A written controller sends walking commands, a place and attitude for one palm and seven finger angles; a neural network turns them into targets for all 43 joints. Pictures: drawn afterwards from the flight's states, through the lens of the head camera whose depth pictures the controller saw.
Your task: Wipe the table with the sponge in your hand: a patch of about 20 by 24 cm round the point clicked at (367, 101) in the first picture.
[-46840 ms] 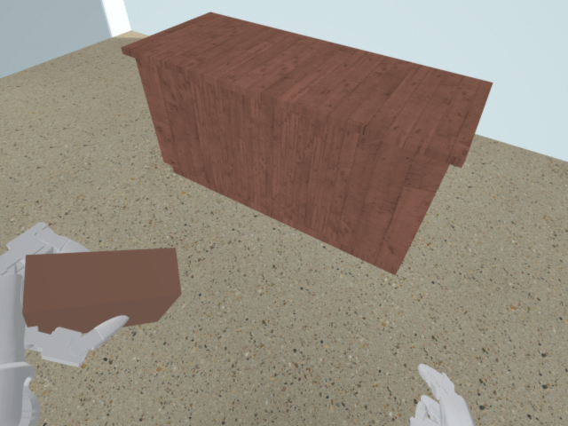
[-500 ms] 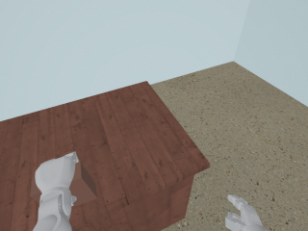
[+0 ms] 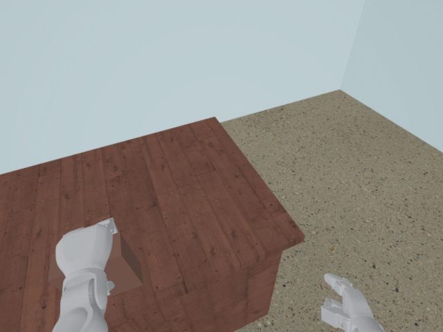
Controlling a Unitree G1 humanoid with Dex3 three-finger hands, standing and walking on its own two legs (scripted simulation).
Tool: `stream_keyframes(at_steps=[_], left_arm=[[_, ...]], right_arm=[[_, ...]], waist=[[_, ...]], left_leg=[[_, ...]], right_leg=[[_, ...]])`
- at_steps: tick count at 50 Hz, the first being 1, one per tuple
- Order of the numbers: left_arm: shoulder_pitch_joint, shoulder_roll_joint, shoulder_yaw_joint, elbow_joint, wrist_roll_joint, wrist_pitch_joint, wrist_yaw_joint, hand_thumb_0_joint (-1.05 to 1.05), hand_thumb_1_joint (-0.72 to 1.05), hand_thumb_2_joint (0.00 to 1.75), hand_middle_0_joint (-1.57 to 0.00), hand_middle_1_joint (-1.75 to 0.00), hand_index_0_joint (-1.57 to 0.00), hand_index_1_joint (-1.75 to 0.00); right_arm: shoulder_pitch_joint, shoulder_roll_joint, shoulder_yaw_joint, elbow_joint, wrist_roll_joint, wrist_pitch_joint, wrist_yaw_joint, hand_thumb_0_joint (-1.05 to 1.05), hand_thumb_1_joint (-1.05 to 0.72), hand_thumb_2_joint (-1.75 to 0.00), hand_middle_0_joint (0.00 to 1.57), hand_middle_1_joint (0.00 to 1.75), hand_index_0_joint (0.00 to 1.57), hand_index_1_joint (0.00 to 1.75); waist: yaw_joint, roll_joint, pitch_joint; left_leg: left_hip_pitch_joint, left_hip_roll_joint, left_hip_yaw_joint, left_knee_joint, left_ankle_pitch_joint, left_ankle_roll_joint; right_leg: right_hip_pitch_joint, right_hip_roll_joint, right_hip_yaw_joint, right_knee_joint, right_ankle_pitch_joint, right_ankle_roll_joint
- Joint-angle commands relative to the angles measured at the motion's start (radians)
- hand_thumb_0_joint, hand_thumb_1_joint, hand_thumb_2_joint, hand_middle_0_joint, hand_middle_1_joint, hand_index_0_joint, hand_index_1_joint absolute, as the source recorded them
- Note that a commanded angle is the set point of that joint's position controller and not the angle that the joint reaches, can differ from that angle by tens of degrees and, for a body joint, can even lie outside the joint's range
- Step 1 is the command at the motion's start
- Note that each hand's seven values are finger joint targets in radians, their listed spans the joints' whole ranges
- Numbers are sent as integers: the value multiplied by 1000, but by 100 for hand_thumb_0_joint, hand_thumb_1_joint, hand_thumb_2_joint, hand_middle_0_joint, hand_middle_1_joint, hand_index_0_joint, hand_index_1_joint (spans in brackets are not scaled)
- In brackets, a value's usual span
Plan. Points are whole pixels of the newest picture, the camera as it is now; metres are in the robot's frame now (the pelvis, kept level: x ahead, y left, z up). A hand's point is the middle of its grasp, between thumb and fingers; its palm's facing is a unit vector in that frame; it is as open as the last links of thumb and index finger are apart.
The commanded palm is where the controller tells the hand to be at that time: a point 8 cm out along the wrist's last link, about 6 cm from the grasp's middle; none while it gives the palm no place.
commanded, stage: lift the sponge slowly off the table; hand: left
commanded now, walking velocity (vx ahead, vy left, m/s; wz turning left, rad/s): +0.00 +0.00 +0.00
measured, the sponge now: (105, 275) +0.23 +0.27 -0.04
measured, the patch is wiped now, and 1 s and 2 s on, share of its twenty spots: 1.00 1.00 1.00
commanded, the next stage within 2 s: bring the sponge back beside the body in 2.00 s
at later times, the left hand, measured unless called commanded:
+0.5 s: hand (97, 268) +0.21 +0.26 +0.02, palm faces -0.01 -0.15 -0.99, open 9.5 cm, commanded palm +0.18 +0.26 +0.09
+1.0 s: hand (94, 261) +0.21 +0.25 +0.05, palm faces +0.01 -0.15 -0.99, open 9.5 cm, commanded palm +0.18 +0.26 +0.12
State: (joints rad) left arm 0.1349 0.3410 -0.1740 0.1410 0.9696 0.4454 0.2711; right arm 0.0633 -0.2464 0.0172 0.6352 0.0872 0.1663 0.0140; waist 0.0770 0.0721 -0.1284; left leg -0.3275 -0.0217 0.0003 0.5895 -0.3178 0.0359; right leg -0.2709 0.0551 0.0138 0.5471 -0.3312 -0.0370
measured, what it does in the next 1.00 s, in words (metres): stands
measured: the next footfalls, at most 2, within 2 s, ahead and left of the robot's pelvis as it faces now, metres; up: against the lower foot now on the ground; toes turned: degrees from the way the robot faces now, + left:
none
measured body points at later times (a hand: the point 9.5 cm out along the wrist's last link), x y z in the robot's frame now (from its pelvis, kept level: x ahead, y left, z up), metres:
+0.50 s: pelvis +0.00 +0.00 +0.00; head -0.02 -0.03 +0.45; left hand +0.21 +0.26 +0.08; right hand +0.23 -0.20 -0.08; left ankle -0.01 +0.10 -0.73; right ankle -0.03 -0.10 -0.73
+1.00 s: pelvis -0.01 -0.01 +0.01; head -0.04 -0.05 +0.46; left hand +0.21 +0.26 +0.11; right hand +0.24 -0.21 -0.07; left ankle -0.01 +0.10 -0.73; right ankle -0.03 -0.10 -0.73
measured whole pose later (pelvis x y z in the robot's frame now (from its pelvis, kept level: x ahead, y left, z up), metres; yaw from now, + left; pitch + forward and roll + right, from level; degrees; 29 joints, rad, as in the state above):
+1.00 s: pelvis -0.01 -0.01 +0.01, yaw +0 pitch -3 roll +0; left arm 0.14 0.38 -0.16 0.00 0.92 0.45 0.13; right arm 0.01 -0.24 0.03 0.67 0.06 0.13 -0.01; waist 0.11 0.09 -0.05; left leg -0.17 -0.01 -0.01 0.48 -0.26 0.02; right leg -0.12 0.06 0.01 0.44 -0.28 -0.06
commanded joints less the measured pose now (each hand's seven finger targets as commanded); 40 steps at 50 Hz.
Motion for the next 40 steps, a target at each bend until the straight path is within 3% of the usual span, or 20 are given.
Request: stream_keyframes(at_steps=[1,10,14,17,18,22,25,27,28,30,33,34,38,40], left_arm=[[6,57,23,-88,-47,17,-44,0,10,130,-120,-160,-120,-160],[-57,79,28,-169,-38,10,-55,0,10,130,-120,-160,-120,-160],[-65,106,51,-214,-30,0,-55,0,10,130,-120,-160,-120,-160],[-48,81,20,-247,-30,-7,-61,0,10,130,-120,-160,-120,-160],[-73,114,55,-267,-29,-11,-59,0,10,130,-120,-160,-120,-160],[-26,130,72,-285,-27,-15,-53,0,10,130,-120,-160,-120,-160],[-86,159,95,-294,-17,-7,-52,0,10,130,-120,-160,-120,-160],[-118,143,72,-311,-10,-5,-56,0,10,130,-120,-160,-120,-160],[-143,178,107,-328,-10,-8,-56,0,10,130,-120,-160,-120,-160],[-130,158,87,-336,-5,-10,-59,0,10,130,-120,-160,-120,-160],[-170,173,88,-387,2,-21,-65,0,10,130,-120,-160,-120,-160],[-191,153,62,-378,6,-21,-67,0,10,130,-120,-160,-120,-160],[-219,217,129,-366,6,-24,-63,0,10,130,-120,-160,-120,-160],[-233,202,112,-343,9,-17,-66,0,10,130,-120,-160,-120,-160]], right_arm=[[-205,-107,-43,-178,4,-52,0,0,-90,-90,20,30,20,30],[-213,-105,-39,-180,-3,-55,-5,0,-90,-90,20,30,20,30],[-221,-103,-42,-177,-7,-62,-4,0,-90,-90,20,30,20,30],[-223,-99,-41,-183,-10,-67,-1,0,-90,-90,20,30,20,30],[-226,-102,-43,-178,-10,-67,-1,0,-90,-90,20,30,20,30],[-229,-97,-41,-175,-14,-71,-1,0,-90,-90,20,30,20,30],[-236,-99,-39,-166,-15,-71,-9,0,-90,-90,20,30,20,30],[-247,-98,-36,-166,-17,-73,-13,0,-90,-90,20,30,20,30],[-252,-101,-38,-164,-18,-75,-16,0,-90,-90,20,30,20,30],[-253,-96,-37,-164,-19,-80,-16,0,-90,-90,20,30,20,30],[-266,-95,-37,-168,-22,-85,-18,0,-90,-90,20,30,20,30],[-264,-93,-34,-165,-23,-88,-20,0,-90,-90,20,30,20,30],[-278,-99,-31,-154,-25,-89,-28,0,-90,-90,20,30,20,30],[-277,-96,-31,-148,-24,-90,-31,0,-90,-90,20,30,20,30]], waist=[[13,-114,-69],[7,-90,-53],[18,-59,-87],[13,-63,-79],[16,-63,-85],[23,-69,-82],[21,-51,-57],[18,-40,-61],[23,-33,-73],[23,-25,-75],[27,9,-78],[22,0,-70],[31,-7,-62],[25,-22,-56]], left_leg=[[57,-5,-58,-64,272,17],[88,-3,-64,-84,278,21],[119,-2,-70,-88,307,22],[125,-3,-67,-87,322,23],[132,2,-76,-95,325,22],[134,-5,-66,-94,334,22],[139,-4,-67,-108,310,22],[151,-6,-66,-113,307,23],[162,-4,-71,-120,305,24],[168,-6,-69,-120,310,24],[186,-2,-83,-133,298,26],[192,-5,-81,-129,292,29],[190,-9,-76,-145,282,24],[191,-11,-68,-146,273,25]], right_leg=[[53,-4,25,-66,367,-43],[61,-1,27,-80,348,-46],[86,-1,31,-82,361,-50],[89,-3,34,-85,390,-48],[93,2,43,-87,378,-53],[117,-4,45,-93,419,-50],[108,-2,48,-106,375,-51],[109,-3,47,-114,362,-51],[115,1,60,-118,350,-55],[120,-1,48,-118,347,-54],[117,6,60,-130,298,-60],[108,4,49,-135,290,-57],[131,3,73,-153,294,-60],[128,0,63,-158,277,-55]])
